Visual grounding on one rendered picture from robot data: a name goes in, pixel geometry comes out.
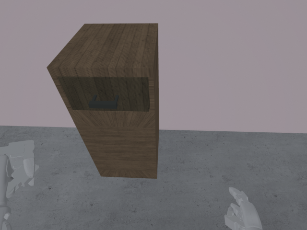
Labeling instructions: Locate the drawer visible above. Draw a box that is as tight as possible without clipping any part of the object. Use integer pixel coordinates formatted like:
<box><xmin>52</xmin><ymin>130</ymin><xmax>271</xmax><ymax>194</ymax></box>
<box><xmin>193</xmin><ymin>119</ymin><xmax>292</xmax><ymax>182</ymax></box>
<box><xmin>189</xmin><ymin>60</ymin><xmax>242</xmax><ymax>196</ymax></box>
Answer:
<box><xmin>58</xmin><ymin>76</ymin><xmax>150</xmax><ymax>112</ymax></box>

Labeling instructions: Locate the handle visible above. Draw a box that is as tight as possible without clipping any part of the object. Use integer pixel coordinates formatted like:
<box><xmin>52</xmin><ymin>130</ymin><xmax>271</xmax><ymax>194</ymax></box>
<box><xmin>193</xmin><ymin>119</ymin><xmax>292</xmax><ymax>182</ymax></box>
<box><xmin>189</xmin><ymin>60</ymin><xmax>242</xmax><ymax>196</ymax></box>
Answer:
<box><xmin>88</xmin><ymin>94</ymin><xmax>119</xmax><ymax>109</ymax></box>

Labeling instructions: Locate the left robot forearm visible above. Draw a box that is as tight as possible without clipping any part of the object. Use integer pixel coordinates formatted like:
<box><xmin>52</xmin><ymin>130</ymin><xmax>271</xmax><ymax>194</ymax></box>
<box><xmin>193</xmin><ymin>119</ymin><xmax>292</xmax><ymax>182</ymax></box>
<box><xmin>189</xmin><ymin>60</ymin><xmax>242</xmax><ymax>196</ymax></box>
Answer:
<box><xmin>0</xmin><ymin>205</ymin><xmax>12</xmax><ymax>230</ymax></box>

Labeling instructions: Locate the right robot hand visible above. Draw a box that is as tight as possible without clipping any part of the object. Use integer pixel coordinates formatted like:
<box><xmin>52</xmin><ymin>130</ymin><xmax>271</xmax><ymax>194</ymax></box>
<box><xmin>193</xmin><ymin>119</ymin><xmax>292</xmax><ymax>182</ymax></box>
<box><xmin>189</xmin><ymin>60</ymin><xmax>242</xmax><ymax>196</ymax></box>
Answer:
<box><xmin>224</xmin><ymin>187</ymin><xmax>262</xmax><ymax>230</ymax></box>

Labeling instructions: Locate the left robot hand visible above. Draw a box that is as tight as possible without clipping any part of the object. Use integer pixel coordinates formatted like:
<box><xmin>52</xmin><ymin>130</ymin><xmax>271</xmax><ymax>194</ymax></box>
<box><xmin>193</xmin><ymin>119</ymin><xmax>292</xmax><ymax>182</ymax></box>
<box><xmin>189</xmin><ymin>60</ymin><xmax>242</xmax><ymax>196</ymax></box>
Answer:
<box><xmin>0</xmin><ymin>140</ymin><xmax>39</xmax><ymax>205</ymax></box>

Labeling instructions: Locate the cabinet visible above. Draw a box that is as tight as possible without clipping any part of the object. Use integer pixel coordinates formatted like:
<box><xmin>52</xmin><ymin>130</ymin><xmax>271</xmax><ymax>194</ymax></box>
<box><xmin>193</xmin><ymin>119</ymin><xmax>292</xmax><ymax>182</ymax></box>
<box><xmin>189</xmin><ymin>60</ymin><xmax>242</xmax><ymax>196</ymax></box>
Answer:
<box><xmin>47</xmin><ymin>23</ymin><xmax>159</xmax><ymax>179</ymax></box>

